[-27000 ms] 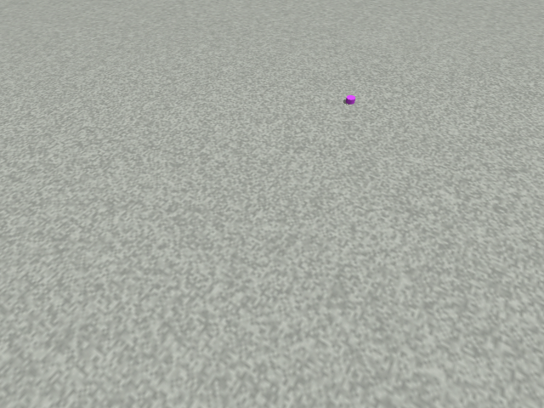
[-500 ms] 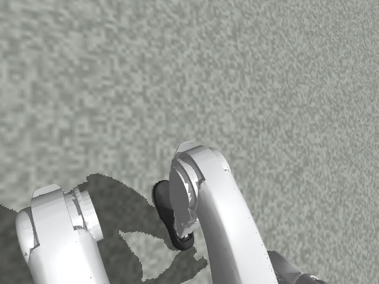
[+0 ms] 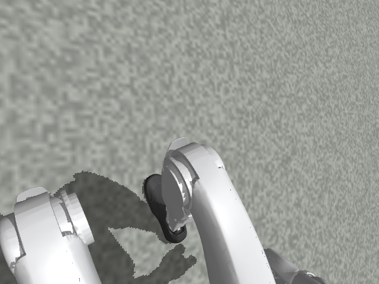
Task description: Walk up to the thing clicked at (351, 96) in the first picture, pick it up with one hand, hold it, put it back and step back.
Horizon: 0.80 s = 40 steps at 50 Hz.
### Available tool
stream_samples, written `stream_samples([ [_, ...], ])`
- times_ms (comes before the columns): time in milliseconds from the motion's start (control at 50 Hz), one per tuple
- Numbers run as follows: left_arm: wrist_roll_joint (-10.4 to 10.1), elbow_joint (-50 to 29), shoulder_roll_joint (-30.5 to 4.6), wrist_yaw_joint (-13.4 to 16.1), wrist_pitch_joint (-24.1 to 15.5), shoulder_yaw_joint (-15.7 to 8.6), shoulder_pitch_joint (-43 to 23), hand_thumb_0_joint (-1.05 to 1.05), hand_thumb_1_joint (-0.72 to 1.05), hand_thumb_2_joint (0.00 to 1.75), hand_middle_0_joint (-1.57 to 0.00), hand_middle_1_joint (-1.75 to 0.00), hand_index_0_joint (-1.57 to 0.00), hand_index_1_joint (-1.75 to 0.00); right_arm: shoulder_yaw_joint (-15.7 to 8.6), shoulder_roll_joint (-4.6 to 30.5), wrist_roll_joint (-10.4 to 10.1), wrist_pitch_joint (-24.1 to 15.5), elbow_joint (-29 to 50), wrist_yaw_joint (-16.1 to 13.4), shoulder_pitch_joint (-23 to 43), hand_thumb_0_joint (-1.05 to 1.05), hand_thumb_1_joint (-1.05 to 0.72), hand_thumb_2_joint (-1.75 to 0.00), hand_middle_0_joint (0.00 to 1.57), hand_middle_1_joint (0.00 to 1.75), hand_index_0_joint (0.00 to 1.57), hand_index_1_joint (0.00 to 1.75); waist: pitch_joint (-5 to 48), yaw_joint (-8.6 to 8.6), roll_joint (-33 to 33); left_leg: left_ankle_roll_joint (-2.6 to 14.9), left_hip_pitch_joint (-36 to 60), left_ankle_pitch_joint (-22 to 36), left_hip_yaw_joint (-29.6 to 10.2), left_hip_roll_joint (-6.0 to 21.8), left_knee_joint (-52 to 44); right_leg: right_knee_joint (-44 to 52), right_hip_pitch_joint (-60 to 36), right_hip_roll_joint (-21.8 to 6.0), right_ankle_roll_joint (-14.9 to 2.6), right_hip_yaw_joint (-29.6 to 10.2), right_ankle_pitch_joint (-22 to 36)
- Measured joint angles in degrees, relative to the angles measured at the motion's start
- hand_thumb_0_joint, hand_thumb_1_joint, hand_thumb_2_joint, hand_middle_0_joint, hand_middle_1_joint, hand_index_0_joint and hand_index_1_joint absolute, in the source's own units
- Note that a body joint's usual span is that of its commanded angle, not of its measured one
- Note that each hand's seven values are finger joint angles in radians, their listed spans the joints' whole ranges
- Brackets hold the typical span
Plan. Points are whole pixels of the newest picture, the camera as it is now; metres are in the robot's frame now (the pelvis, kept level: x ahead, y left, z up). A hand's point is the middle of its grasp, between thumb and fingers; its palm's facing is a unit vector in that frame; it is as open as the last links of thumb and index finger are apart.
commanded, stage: close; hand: left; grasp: from above
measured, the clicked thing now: out of the picture +0.46 +0.30 -0.29
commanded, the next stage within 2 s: settle in 1.32 s
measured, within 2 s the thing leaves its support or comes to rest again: leaves its support in 1.82 s
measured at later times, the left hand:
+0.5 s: hand out of the picture +0.44 +0.29 -0.27, palm faces -0.46 -0.15 -0.88, open 13.2 cm
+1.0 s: hand out of the picture +0.44 +0.30 -0.27, palm faces -0.44 -0.15 -0.88, open 10.3 cm
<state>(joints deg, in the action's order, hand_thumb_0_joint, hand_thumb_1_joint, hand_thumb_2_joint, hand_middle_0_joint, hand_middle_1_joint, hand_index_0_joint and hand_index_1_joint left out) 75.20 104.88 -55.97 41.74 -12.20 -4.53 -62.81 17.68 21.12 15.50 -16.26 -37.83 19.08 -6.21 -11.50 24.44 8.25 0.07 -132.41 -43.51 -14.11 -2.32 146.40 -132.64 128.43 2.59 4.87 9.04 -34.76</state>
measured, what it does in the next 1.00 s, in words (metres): stands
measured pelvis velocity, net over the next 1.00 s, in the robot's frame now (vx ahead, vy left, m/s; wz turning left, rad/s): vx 0.00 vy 0.00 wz -0.01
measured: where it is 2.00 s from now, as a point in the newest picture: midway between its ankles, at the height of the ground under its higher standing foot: (129, 248)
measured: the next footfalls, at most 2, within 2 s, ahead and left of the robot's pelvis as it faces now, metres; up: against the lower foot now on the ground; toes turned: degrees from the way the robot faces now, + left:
none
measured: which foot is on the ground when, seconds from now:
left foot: down 0.00-1.00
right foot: down 0.00-1.00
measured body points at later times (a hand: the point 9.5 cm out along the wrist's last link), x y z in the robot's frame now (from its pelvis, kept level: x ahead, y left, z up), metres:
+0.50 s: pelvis +0.00 +0.00 +0.00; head +0.29 +0.13 +0.32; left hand +0.46 +0.30 -0.22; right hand +0.04 -0.25 -0.04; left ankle +0.06 +0.12 -0.28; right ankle +0.13 -0.13 -0.28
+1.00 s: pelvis +0.00 +0.00 +0.01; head +0.29 +0.14 +0.32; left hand +0.46 +0.30 -0.22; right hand +0.04 -0.25 -0.03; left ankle +0.06 +0.12 -0.28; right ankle +0.13 -0.13 -0.28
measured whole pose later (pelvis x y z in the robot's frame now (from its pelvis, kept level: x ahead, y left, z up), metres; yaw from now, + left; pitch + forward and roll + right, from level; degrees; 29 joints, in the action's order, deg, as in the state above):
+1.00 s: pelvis +0.00 +0.00 +0.01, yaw -1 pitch +28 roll -17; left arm 72.7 102.6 -57.9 39.5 -12.0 -2.5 -63.4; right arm 19.2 21.7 14.3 -15.0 -34.3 17.0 -7.3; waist -12.4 24.6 8.6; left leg 0.0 -131.4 -42.8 -14.7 -2.0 144.4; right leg -130.1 127.0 2.6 4.5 9.8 -33.9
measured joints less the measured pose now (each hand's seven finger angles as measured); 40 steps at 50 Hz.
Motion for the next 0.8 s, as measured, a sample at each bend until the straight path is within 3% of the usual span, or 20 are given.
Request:
stream_samples([
  [420,-1.4,-0.1,-2.2,-2.3,0.3,1.0,-1.5,0.00,-0.44,1.00,-0.18,-0.97,-0.15,-0.99,1.1,1.0,-0.8,-0.4,2.2,-0.6,-0.2,0.00,-0.91,-0.91,0.20,0.30,0.20,0.30,-1.4,0.61,0.4,0.03,0.5,0.7,-0.3,0.0,-0.5,0.8,-0.8,0.0,-0.06,0.3,0.6],
  [800,-2.7,-1.6,-2.7,-2.3,-0.1,2.2,-1.0,0.00,-0.18,0.83,-0.27,-0.88,-0.33,-0.89,1.9,0.7,-1.0,0.6,3.3,-1.8,-0.9,0.00,-0.91,-0.91,0.20,0.30,0.20,0.30,-1.5,0.44,0.7,-0.19,1.1,0.7,-0.8,0.3,-1.6,2.1,-1.4,0.1,-0.19,0.8,1.0],
])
